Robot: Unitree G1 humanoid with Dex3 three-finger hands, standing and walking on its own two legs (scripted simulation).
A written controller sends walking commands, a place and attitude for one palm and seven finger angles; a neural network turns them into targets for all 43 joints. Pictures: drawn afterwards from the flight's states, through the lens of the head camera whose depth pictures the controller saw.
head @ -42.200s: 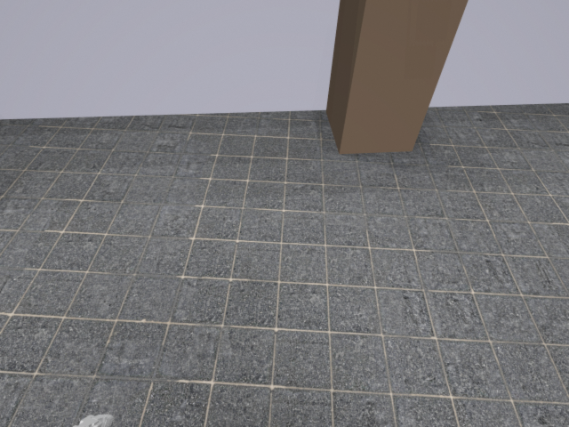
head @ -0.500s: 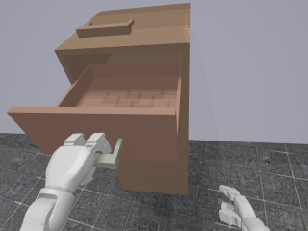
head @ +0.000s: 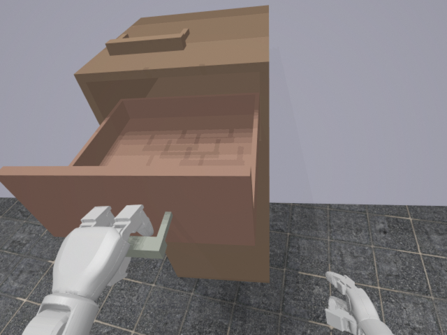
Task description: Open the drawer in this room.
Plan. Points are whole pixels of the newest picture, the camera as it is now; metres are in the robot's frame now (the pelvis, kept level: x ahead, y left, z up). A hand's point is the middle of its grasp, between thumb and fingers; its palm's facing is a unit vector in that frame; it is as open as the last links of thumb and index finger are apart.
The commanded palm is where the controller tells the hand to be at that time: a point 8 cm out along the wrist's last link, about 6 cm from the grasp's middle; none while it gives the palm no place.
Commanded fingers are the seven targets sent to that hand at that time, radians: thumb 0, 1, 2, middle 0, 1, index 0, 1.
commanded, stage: open the thumb to release the handle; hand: left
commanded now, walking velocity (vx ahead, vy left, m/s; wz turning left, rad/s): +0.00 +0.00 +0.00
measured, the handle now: (123, 231) +0.23 +0.18 +0.14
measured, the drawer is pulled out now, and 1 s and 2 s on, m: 0.30 0.27 0.26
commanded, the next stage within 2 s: lift the hand off the handle in 0.48 s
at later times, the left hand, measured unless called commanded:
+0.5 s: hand (113, 253) +0.20 +0.20 +0.12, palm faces +0.12 -0.13 -0.98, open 12.3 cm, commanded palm +0.16 +0.20 +0.18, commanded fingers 0.00 -0.50 0.30 -0.30 -1.20 -0.30 -1.20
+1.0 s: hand (117, 242) +0.22 +0.20 +0.12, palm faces +0.13 -0.11 -0.99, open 13.6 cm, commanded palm +0.18 +0.19 +0.19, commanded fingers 0.00 -0.50 0.30 -0.30 -1.20 -0.30 -1.20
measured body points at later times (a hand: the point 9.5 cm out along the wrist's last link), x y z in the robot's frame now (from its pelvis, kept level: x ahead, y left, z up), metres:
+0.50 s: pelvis -0.01 +0.01 +0.00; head -0.02 -0.05 +0.45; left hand +0.19 +0.20 +0.18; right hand +0.23 -0.17 -0.09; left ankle -0.04 +0.12 -0.74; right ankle +0.03 -0.10 -0.74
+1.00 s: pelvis -0.02 +0.01 +0.00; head -0.03 -0.05 +0.45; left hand +0.21 +0.20 +0.18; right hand +0.22 -0.16 -0.10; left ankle -0.04 +0.12 -0.74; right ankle +0.03 -0.10 -0.74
